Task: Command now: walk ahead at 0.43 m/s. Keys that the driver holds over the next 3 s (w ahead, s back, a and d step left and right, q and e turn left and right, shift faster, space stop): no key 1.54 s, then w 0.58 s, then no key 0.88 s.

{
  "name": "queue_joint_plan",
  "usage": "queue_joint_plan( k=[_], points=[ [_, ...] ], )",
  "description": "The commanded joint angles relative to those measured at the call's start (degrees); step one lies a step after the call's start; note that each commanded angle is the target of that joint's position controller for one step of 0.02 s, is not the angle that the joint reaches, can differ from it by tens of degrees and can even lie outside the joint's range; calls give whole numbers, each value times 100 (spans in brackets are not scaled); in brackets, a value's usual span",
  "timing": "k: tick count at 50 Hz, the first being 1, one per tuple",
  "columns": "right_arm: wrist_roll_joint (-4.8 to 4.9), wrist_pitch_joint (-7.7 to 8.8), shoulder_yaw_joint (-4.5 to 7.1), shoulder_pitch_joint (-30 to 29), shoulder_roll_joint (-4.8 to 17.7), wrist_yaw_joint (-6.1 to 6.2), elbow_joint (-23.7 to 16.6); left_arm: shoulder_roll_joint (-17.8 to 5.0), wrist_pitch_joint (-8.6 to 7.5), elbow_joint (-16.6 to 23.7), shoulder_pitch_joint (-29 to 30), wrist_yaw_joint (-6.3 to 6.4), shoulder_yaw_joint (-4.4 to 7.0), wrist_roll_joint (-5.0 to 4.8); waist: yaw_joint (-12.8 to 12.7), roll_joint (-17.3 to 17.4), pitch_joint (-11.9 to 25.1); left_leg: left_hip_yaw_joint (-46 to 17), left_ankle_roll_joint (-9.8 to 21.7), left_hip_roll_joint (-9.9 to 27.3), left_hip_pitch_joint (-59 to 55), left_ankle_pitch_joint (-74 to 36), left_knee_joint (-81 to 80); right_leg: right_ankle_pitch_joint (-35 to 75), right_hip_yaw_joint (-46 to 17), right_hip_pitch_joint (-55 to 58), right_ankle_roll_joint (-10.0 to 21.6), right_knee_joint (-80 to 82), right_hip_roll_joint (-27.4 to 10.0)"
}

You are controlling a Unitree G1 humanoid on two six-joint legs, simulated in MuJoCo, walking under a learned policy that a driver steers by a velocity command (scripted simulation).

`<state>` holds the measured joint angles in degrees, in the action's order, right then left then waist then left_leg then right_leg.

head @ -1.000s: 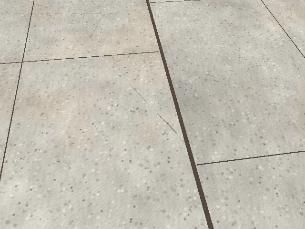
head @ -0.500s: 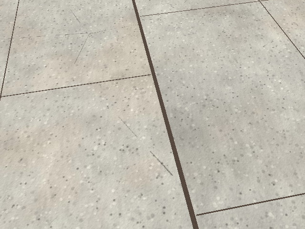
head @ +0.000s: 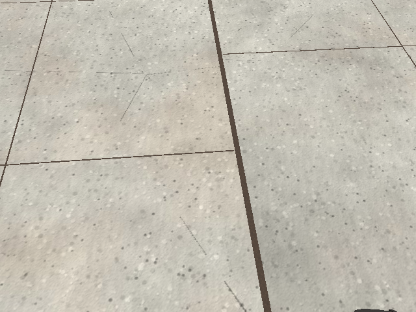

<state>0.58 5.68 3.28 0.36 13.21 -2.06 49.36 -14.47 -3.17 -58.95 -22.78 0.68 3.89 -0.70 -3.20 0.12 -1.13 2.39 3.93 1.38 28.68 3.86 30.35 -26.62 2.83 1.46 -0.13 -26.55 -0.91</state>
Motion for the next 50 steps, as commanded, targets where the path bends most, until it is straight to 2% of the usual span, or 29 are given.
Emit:
queue_joint_plan(
  k=[1,2,3,4,5,6,8,11,14,17,19,20,21,22,23,24,25,26,29,33,39,50],
  points=[
    [-108,-2,429,2424,1590,50,371,25,-217,338,-545,-33,-142,75,846,1556,2416,-4080,1627,2250,-5189,-686,-937,-800,-588,-3607,50,-4438,549],
    [-50,7,297,2116,1170,52,312,-568,-304,373,-101,-49,15,-69,892,1064,1889,-3501,1371,2045,-4680,-1115,-946,-802,-1040,-4029,114,-5032,227],
    [-42,9,223,1542,970,65,186,-685,-333,480,273,-32,43,-129,722,769,1231,-2543,1177,1890,-3806,-2037,-927,-380,-824,-4124,140,-4983,-55],
    [-62,8,150,1113,763,49,122,-668,-299,481,475,17,69,-73,534,320,870,-1870,1040,1624,-2985,-2649,-1027,2,-667,-3872,106,-4668,-301],
    [-94,17,108,892,619,35,117,-602,-217,478,481,61,111,-29,343,306,644,-1429,925,1424,-2342,-2877,-1197,241,-623,-3521,91,-4324,-464],
    [-154,17,73,825,516,25,165,-469,-119,447,358,77,108,-16,197,418,622,-1187,878,1297,-1928,-3010,-1345,402,-622,-3111,88,-4105,-535],
    [-218,31,49,838,526,59,287,-206,7,391,176,106,81,21,29,453,607,-800,985,1174,-1504,-3526,-1499,717,-559,-2735,19,-3680,-503],
    [-204,-9,47,716,681,186,368,-185,75,529,562,142,60,76,-13,487,623,-379,928,1012,-1446,-3720,-1532,1415,-514,-2622,-73,-2416,-514],
    [-168,-99,57,879,816,251,503,-216,131,601,1030,124,36,62,185,481,700,-293,825,964,-1583,-3242,-1562,2007,-420,-2295,-106,-1503,-413],
    [-146,-192,32,977,775,262,645,-320,197,631,1308,118,57,56,280,474,532,-484,823,1047,-1685,-2255,-1527,1923,-449,-2161,-72,-995,-368],
    [-70,-249,1,882,699,276,686,-325,190,594,1294,110,69,98,163,412,422,-563,696,989,-1655,-1543,-1279,2059,-376,-1825,38,-340,-300],
    [-20,-267,-26,985,613,279,738,-374,175,550,1233,110,82,150,109,282,397,-559,482,798,-1617,-1001,-1092,2633,-396,-1492,130,211,-297],
    [-73,-263,-59,1210,494,284,769,-598,164,517,1162,127,127,191,212,-22,483,-487,228,532,-1503,-358,-835,3784,-684,-1051,226,307,-582],
    [-166,-245,-42,1713,457,271,850,-897,180,544,1263,156,171,158,627,-555,581,-276,13,106,-1141,539,-655,4487,-910,-592,445,35,-871],
    [-157,-280,-79,1932,270,298,930,-653,213,460,1377,144,124,107,740,-948,644,-116,-137,-54,-1170,1055,-779,3852,-988,-718,669,39,-914],
    [-149,-344,-81,1608,351,325,888,-400,237,458,1547,102,94,51,595,-806,435,-57,-208,-59,-1409,1026,-855,3060,-942,-1139,576,141,-727],
    [-106,-411,-48,1374,501,355,864,-325,239,474,1629,83,69,69,495,-548,308,-58,-204,-40,-1405,990,-805,2849,-813,-1284,441,183,-572],
    [-82,-463,-39,1278,521,377,862,-365,219,448,1642,72,69,107,459,-455,274,-77,-179,-17,-1403,844,-771,2958,-732,-1273,361,124,-487],
    [-99,-518,-34,1299,525,383,912,-406,156,294,1547,82,80,79,439,-382,421,-134,-186,73,-1582,383,-712,3476,-652,-1093,377,-31,-423],
    [-75,-527,-23,1293,504,386,1012,-400,174,171,1579,102,71,61,402,-187,502,-119,-224,103,-1700,54,-612,3752,-612,-957,441,-145,-394],
    [-80,-572,-39,1390,440,408,1176,-371,251,52,1691,111,60,55,396,-34,340,-102,-262,119,-1681,250,-635,3415,-550,-1002,436,-119,-318],
    [-98,-536,-96,1594,370,446,1364,-310,346,-128,1767,130,31,65,362,-29,25,-103,-291,147,-1475,830,-821,2679,-482,-1053,343,60,-201]
  ],
)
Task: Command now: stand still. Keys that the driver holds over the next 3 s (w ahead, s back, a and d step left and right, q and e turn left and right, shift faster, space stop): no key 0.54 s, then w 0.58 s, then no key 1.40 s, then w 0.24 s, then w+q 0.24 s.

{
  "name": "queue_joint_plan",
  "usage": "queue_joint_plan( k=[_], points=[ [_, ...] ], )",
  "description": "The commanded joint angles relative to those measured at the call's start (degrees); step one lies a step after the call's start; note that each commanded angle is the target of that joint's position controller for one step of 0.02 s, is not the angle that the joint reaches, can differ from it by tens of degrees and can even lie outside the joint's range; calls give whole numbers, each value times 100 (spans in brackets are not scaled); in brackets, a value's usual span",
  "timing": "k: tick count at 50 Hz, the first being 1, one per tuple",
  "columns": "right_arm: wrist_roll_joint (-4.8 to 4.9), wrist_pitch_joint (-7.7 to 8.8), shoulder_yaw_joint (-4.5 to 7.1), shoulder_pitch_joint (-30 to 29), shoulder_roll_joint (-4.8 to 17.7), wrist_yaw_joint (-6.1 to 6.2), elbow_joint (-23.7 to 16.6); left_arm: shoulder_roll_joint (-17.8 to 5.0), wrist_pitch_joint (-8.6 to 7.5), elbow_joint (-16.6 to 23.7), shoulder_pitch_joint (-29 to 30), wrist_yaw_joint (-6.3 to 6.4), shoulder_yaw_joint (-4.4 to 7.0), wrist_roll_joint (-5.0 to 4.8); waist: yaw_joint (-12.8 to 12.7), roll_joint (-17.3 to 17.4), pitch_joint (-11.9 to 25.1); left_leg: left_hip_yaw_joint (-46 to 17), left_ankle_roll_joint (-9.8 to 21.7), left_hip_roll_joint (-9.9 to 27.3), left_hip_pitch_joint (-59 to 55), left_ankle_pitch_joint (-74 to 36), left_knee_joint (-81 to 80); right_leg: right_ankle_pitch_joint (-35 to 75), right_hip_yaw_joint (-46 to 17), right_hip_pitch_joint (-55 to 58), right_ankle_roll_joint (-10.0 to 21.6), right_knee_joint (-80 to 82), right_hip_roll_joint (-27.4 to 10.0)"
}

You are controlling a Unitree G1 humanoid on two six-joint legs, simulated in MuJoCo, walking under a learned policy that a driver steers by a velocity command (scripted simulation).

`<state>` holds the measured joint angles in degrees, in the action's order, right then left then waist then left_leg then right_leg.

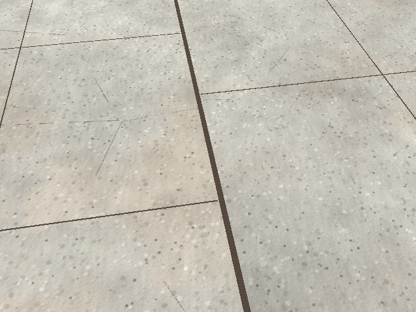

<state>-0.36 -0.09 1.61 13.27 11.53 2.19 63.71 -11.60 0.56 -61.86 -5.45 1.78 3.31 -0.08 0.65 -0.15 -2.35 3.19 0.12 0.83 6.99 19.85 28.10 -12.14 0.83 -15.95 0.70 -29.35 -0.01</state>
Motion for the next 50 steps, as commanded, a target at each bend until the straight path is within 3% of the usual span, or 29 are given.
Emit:
queue_joint_plan(
  k=[1,27,28,29,31,32,33,34,35,37,38,39,41,42,43,44,45,47,48,50],
  points=[
    [-5,45,66,324,527,24,-60,-594,-22,147,33,22,86,3,-27,-4,126,-184,90,202,713,-717,-613,1170,-280,683,253,357,-284],
    [4,130,-2,897,299,28,10,-514,-20,-127,-331,61,-18,-5,-61,42,-36,-194,132,191,867,-425,-787,724,-278,548,194,483,-228],
    [13,122,-1,1033,277,33,67,-463,-14,-181,-430,63,-32,-5,-50,77,81,-181,169,169,821,141,-852,112,-187,581,194,448,-142],
    [48,106,39,1078,383,47,70,-499,-9,-191,-458,68,-15,-30,-38,176,-28,-260,274,183,895,903,-910,-749,-40,406,201,281,7],
    [113,113,137,1136,656,78,-46,-550,-74,-88,-292,57,18,-58,87,490,-407,-930,673,620,924,2414,-1266,-1966,199,-454,235,-303,204],
    [149,159,206,1317,843,78,-47,-448,-164,37,-66,17,1,-74,194,810,-575,-1655,958,1161,731,2859,-1668,-1635,368,-942,221,-890,236],
    [174,218,289,1269,1043,74,-74,-365,-258,130,53,-41,-18,-93,202,1054,-793,-2349,1258,1761,662,2886,-1954,-1180,302,-1319,267,-1511,23],
    [149,283,301,1250,998,67,-109,-393,-334,194,149,-92,-7,-116,207,975,-927,-2638,1407,2045,503,2597,-2043,-1242,130,-1758,326,-1941,-207],
    [120,346,291,1239,899,47,-140,-419,-398,253,201,-133,6,-154,198,893,-995,-2650,1411,2097,227,2131,-1998,-1499,-10,-2147,375,-2191,-366],
    [177,408,290,1095,825,-15,-238,-434,-514,323,203,-194,11,-223,110,711,-909,-2104,1155,1826,-99,1300,-1771,-1564,-14,-2101,435,-1528,-490],
    [201,405,295,1005,849,-41,-276,-421,-557,303,140,-214,24,-223,35,658,-796,-1690,1019,1574,92,971,-1638,-1330,207,-1513,419,-959,-367],
    [221,380,304,871,904,-68,-310,-362,-574,160,-200,-233,42,-212,-161,643,-644,-1271,913,1309,572,748,-1393,-782,541,-549,369,-422,-119],
    [189,374,290,800,935,-99,-375,-535,-525,-291,-1426,-227,196,-193,-642,526,-147,-761,729,883,1448,-410,-436,-171,720,1348,301,-177,288],
    [164,410,212,518,685,-119,-518,-939,-531,-416,-2219,-188,326,-163,-996,-450,97,-112,374,388,2105,-1025,1451,-649,-707,2089,641,535,-637],
    [155,530,82,573,137,-99,-775,-1568,-577,-457,-2922,-211,407,-132,-1019,-2008,680,47,72,-388,3441,825,3515,-1145,-3675,3010,1581,1732,-2096],
    [300,632,145,334,359,-114,-869,-1146,-680,-432,-2569,-231,231,-43,-790,-1294,511,-788,210,-125,3985,1116,4623,-1755,-4354,2727,1768,1936,-2392],
    [390,700,165,107,493,-164,-974,-865,-751,-247,-2014,-238,127,-50,-592,-851,61,-879,409,188,4403,613,4939,-1739,-3696,2391,1563,1851,-2260],
    [270,731,247,57,619,-169,-926,-611,-772,-4,-1339,-306,-15,-15,-282,-299,-204,-738,540,613,4130,-440,4400,-716,-2287,1697,1157,1951,-1750],
    [220,694,300,101,677,-179,-907,-514,-749,17,-1298,-309,-62,8,-175,-337,-215,-683,528,714,3790,-689,4073,-184,-1752,1447,1005,2019,-1505],
    [209,595,312,94,552,-222,-897,-524,-702,-38,-1579,-253,-91,24,-127,-388,-205,-504,410,727,3561,-913,3630,666,-1189,1312,959,2115,-1308]
  ],
)
Over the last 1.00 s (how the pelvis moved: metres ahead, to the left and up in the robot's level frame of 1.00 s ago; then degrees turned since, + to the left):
0.17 -0.01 0.01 0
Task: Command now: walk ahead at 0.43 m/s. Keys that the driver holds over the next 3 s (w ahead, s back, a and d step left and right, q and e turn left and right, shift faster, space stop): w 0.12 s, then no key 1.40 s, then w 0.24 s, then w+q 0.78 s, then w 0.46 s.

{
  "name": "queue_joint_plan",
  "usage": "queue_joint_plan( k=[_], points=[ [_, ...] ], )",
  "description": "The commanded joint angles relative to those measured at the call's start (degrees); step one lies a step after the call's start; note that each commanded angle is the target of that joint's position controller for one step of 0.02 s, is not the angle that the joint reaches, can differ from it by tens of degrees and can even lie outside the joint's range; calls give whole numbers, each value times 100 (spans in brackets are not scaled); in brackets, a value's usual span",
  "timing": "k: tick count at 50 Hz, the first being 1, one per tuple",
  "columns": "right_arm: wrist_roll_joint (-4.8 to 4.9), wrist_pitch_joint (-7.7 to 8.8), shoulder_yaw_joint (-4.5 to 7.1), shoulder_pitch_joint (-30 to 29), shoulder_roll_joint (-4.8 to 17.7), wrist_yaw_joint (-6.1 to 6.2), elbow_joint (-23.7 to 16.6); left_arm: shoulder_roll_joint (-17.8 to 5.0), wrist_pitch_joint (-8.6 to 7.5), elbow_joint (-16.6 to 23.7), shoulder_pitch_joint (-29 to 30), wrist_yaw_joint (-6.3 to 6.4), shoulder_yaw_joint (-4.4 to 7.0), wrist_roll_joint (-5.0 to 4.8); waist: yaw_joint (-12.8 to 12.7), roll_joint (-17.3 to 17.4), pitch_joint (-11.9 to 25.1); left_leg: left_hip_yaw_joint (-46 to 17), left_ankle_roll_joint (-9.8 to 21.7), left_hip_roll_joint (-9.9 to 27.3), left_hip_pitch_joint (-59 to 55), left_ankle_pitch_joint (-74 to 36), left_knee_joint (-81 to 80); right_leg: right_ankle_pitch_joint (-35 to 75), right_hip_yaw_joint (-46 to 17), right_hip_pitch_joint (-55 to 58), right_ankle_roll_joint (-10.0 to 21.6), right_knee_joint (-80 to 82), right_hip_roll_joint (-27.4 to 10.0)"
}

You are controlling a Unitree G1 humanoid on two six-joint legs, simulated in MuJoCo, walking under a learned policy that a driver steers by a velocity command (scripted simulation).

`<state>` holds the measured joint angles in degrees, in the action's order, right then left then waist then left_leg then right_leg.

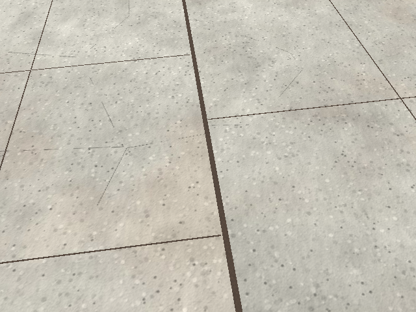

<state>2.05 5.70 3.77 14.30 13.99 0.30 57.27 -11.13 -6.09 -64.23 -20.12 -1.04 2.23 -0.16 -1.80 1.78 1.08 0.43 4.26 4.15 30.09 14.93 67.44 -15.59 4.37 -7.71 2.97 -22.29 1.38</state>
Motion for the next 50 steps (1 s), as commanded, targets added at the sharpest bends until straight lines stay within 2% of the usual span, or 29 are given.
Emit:
queue_joint_plan(
  k=[1,4,6,8,10,12,13,14,15,16,17,18,19,20,21,22,24,25,28,30,32,33,34,35,36,38,41,45,50],
  points=[
    [-53,-24,91,-162,252,-42,-311,-652,-27,178,-237,71,21,34,115,-528,-585,-153,-90,384,1322,-552,-528,1352,-1382,478,768,1456,-1427],
    [-96,-55,24,-999,106,-61,-643,-826,15,242,-335,176,40,48,8,-427,-736,-44,-270,329,1436,-1145,-1728,1745,-1041,368,795,1586,-1371],
    [-74,-40,-29,-1520,63,-111,-811,-886,30,292,-426,213,59,35,-116,-515,-807,115,-301,179,1132,-1604,-2530,1700,-821,233,752,1706,-1280],
    [-79,-20,-63,-1864,74,-167,-911,-907,65,280,-540,235,73,19,-182,-516,-912,304,-284,-30,726,-1839,-3102,2381,-567,172,680,1578,-1212],
    [-83,1,-78,-2029,97,-228,-1004,-900,124,204,-698,246,86,-11,-163,-600,-860,296,-187,-152,421,-1892,-3431,3134,-445,417,600,1243,-1277],
    [-89,16,-6,-1732,325,-263,-975,-971,179,220,-572,259,122,-5,102,-812,-535,221,1,-301,-55,-1776,-3620,4109,-427,832,437,706,-1373],
    [-117,28,70,-1297,513,-258,-852,-1028,205,260,-436,269,148,-6,347,-918,-222,252,108,-455,-550,-1705,-3664,4722,-431,1005,329,244,-1357],
    [-153,45,174,-513,701,-245,-584,-1018,240,309,-269,270,147,-19,750,-871,203,330,238,-614,-1432,-1968,-3891,5027,-328,1005,180,-601,-1163],
    [-212,43,257,73,982,-201,-408,-963,232,363,-338,248,120,14,953,-630,662,54,390,-222,-2638,-3420,-3877,4226,-208,396,-60,-1670,-864],
    [-404,-3,296,595,1383,-151,-302,-481,189,397,-934,202,-18,159,694,584,1625,-1537,1135,1270,-4740,-5688,-3284,882,-84,-1372,-351,-3825,-176],
    [-355,-56,180,687,1165,-182,-269,-130,108,184,-1548,147,-121,-22,529,1350,2790,-3285,1963,2204,-5450,-5960,-3940,-2485,-909,-2031,-497,-5422,417],
    [-239,-101,129,295,955,-209,-364,-596,84,194,-1227,121,17,-150,534,723,2463,-2880,1727,1879,-4527,-4598,-4284,-2266,-1363,-2080,-453,-5760,73],
    [-176,-121,55,-424,719,-186,-507,-701,126,412,-548,155,50,-209,409,407,1441,-2122,1420,1602,-3547,-3591,-4526,-1943,-957,-2460,-441,-5609,-226],
    [-197,-103,-41,-855,487,-180,-557,-680,207,488,-163,232,71,-133,259,-58,797,-1615,1207,1334,-2493,-3144,-4849,-1572,-801,-2346,-466,-5207,-473],
    [-257,-79,-94,-1095,331,-168,-559,-671,319,504,-127,314,122,-60,77,-39,561,-1251,1048,1129,-1716,-2801,-5033,-1310,-826,-1913,-449,-4737,-676],
    [-335,-89,-92,-1180,344,-177,-502,-570,422,487,-270,354,119,-24,-68,132,436,-1004,962,962,-1108,-2508,-5202,-1146,-781,-1415,-435,-4360,-723],
    [-434,-96,-89,-1191,390,-148,-425,-355,520,477,-403,423,86,8,-214,357,374,-629,986,754,-615,-2522,-5335,-1040,-634,-948,-436,-3461,-678],
    [-449,-96,-81,-1150,434,-111,-406,-347,542,509,-313,455,75,19,-201,414,412,-586,1020,736,-621,-2445,-5352,-982,-605,-882,-444,-2992,-665],
    [-354,-187,-58,-1051,573,-4,-383,-520,628,579,13,449,92,37,-88,426,589,-712,945,769,-685,-733,-5533,-156,-524,-520,-429,-2020,-613],
    [-255,-275,-81,-1122,545,41,-362,-539,663,559,112,409,111,76,-169,417,365,-707,690,635,-370,816,-5609,433,-363,-106,-351,-1342,-485],
    [-221,-321,-157,-860,325,57,-220,-590,669,584,249,388,120,179,-147,223,-28,-677,257,395,-211,1766,-5539,521,-461,13,-195,-644,-563],
    [-228,-336,-163,-713,308,59,-178,-729,649,643,305,399,121,191,-27,-20,-271,-572,37,204,-260,1713,-5245,412,-777,-171,-63,-186,-844],
    [-220,-369,-122,-351,332,85,-152,-1120,629,594,498,413,213,93,360,-763,-478,-164,-112,-188,-607,1249,-5107,-572,-847,-877,90,-61,-839],
    [-267,-393,-122,-424,378,124,-123,-861,577,573,587,389,181,60,282,-899,-549,-19,-188,-267,-1228,755,-4818,-1179,-838,-1439,48,211,-739],
    [-264,-410,-110,-409,384,142,-121,-682,521,543,640,376,141,84,315,-952,-496,7,-168,-264,-1544,432,-4650,-1227,-829,-1589,-57,350,-723],
    [-271,-429,-107,-330,360,164,-46,-621,426,541,766,349,138,74,337,-830,-367,28,-97,-240,-1708,28,-4493,-616,-769,-1409,-202,291,-668],
    [-254,-402,-113,-352,306,127,11,-623,360,452,582,340,138,27,242,-505,-88,18,-62,-193,-1747,-581,-4419,360,-680,-896,-182,-1,-619],
    [-213,-409,-105,-397,314,111,64,-633,380,386,470,338,133,19,169,-304,109,29,-74,-170,-1888,-1224,-4269,1101,-593,-582,-137,-216,-571],
    [-194,-469,-97,-333,333,132,167,-612,436,346,457,336,124,12,170,-183,89,26,-92,-152,-2007,-1588,-4156,1438,-525,-491,-135,-299,-521]
  ],
)
Over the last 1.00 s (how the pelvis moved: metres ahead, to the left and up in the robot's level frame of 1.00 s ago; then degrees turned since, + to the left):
0.11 -0.05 0.01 0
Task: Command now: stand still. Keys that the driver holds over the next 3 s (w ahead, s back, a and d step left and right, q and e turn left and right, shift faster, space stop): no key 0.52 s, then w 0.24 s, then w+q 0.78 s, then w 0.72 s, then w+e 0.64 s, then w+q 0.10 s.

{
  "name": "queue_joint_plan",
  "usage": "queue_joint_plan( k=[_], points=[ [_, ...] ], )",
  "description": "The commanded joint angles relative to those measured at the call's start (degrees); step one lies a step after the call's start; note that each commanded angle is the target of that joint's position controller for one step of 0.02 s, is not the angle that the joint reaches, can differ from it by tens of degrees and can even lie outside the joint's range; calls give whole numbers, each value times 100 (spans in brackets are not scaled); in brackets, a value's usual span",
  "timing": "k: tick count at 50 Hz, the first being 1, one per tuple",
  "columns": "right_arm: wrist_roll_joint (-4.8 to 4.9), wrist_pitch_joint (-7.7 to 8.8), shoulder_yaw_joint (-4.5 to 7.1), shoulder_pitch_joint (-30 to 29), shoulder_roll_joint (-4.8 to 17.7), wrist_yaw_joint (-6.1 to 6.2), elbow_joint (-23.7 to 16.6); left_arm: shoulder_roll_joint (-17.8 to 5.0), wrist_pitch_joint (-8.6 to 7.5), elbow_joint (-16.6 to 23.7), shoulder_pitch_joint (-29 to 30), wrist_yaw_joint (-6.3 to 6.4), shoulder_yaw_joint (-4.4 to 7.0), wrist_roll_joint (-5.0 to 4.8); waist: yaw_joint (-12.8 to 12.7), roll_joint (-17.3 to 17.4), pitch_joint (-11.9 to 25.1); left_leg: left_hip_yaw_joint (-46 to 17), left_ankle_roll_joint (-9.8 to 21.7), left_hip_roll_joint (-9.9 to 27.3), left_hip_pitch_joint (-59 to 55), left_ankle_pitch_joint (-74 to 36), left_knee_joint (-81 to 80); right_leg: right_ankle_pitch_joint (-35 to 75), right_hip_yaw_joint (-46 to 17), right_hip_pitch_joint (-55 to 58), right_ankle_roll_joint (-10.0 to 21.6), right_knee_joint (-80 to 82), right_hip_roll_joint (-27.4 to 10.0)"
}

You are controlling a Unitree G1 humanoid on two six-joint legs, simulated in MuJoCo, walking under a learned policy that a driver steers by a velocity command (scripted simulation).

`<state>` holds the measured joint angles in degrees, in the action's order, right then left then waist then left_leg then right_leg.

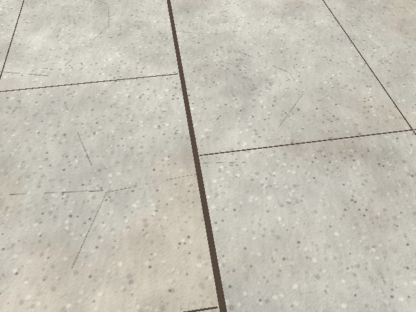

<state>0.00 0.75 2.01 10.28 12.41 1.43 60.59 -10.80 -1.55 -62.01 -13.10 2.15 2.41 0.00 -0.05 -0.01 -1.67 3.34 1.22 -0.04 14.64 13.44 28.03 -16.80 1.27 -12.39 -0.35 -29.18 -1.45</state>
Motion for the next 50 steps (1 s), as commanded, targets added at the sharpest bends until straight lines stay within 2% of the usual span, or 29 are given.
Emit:
queue_joint_plan(
  k=[1,11,26,27,29,30,31,33,34,35,36,37,38,39,40,41,42,43,44,45,46,47,48,50],
  points=[
    [13,15,82,77,498,26,-147,-636,-7,118,-241,17,103,-5,-3,4,350,-268,208,271,-475,-1479,-203,1595,-205,-12,196,384,-229],
    [19,-48,104,25,535,70,-16,-566,71,62,-175,32,99,1,9,-30,174,-294,173,296,-515,-1455,-218,1502,-129,44,164,446,-160],
    [8,-59,108,28,448,86,150,-510,94,-53,-228,68,73,11,13,-10,-7,-303,144,281,-437,-862,-396,865,-75,-36,122,602,-112],
    [12,-66,104,147,413,87,220,-467,101,-125,-364,70,67,3,10,8,114,-249,166,220,-475,-192,-414,255,4,0,145,594,-40],
    [99,-81,182,241,585,106,234,-559,105,-96,-376,91,112,-70,47,74,-189,-327,355,188,-122,2123,-426,-1600,96,-439,328,353,93],
    [120,-48,200,271,626,111,199,-555,68,-18,-318,100,113,-84,69,160,-449,-578,480,349,105,2848,-570,-2118,47,-756,410,247,66],
    [151,20,216,390,661,100,186,-493,-6,54,-263,91,101,-100,121,287,-623,-967,636,602,124,3210,-749,-2170,17,-1073,456,41,32],
    [186,166,301,873,879,54,278,-253,-182,194,-87,19,60,-114,262,810,-594,-2220,1084,1413,-310,3557,-1363,-1348,274,-1581,423,-881,129],
    [164,213,339,1003,975,41,303,-216,-234,255,0,-33,59,-124,275,978,-533,-2891,1332,1830,-255,3610,-1686,-1004,250,-1561,473,-1373,92],
    [117,261,335,894,956,35,229,-283,-267,296,31,-78,87,-141,204,900,-523,-3156,1419,2013,-52,3491,-1829,-1047,91,-1514,561,-1731,-22],
    [99,304,324,685,937,21,118,-292,-292,300,-39,-106,101,-158,83,833,-496,-3087,1375,2017,93,3292,-1862,-1248,1,-1424,643,-1855,-96],
    [145,325,321,406,955,5,-7,-258,-315,273,-200,-120,97,-180,-82,828,-489,-2761,1230,1899,289,3056,-1821,-1327,6,-1140,722,-1441,-142],
    [226,314,316,9,953,-11,-139,-233,-343,167,-494,-116,108,-193,-335,807,-513,-2161,982,1586,717,2697,-1673,-1034,145,-395,785,-533,-91],
    [271,277,301,-183,883,-32,-198,-257,-365,-46,-889,-99,158,-166,-546,673,-476,-1538,759,1108,1273,2254,-1290,-376,398,632,736,214,168],
    [269,269,259,-261,712,-41,-266,-459,-361,-248,-1395,-84,245,-109,-688,293,-357,-1058,544,704,1759,1627,-504,-13,112,1415,665,416,57],
    [209,310,152,-435,309,-92,-401,-863,-370,-397,-2244,-49,364,-72,-919,-985,20,-272,206,149,2500,1065,1542,-528,-1434,2263,887,1184,-1089],
    [255,409,145,-460,246,-69,-619,-1334,-426,-415,-2687,-106,439,-12,-940,-1968,8,-246,176,-287,3590,1837,2969,-1063,-3511,2507,1574,1936,-2255],
    [326,464,193,-522,434,-72,-589,-901,-522,-343,-2371,-94,297,56,-722,-1091,-314,-962,307,49,3959,1693,3964,-1269,-3619,2169,1651,1880,-2410],
    [375,493,194,-306,431,-119,-524,-616,-578,-193,-1918,-102,205,8,-451,-676,-499,-1229,439,189,4274,1017,4266,-1040,-2963,2167,1388,1838,-2186],
    [334,498,207,-152,411,-140,-421,-573,-592,-83,-1537,-147,163,-30,-280,-495,-487,-1229,493,306,4190,503,4205,-502,-2235,2044,1110,1878,-1904],
    [283,493,246,-148,461,-141,-392,-535,-578,-7,-1294,-181,131,-26,-183,-426,-527,-1241,511,397,4045,89,3923,310,-1596,1898,878,1899,-1724],
    [258,460,275,-147,460,-167,-380,-387,-548,24,-1234,-188,80,22,-144,-470,-473,-1137,478,456,3735,-184,3705,1072,-986,1725,697,1883,-1490],
    [244,411,271,-124,354,-209,-368,-343,-529,20,-1308,-175,59,79,-142,-532,-380,-975,414,422,3498,-420,3631,1595,-573,1587,638,1875,-1342],
    [209,316,230,-391,174,-274,-527,-461,-509,25,-1421,-108,65,128,-165,-457,-434,-781,274,390,3391,-794,3294,2114,-79,1338,670,1987,-1242]
  ],
)
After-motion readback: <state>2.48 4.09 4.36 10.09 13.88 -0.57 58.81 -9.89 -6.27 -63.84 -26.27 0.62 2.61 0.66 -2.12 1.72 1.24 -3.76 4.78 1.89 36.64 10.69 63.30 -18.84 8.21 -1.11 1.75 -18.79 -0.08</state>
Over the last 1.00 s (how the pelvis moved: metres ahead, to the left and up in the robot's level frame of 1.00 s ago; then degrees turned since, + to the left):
0.30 0.03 -0.01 0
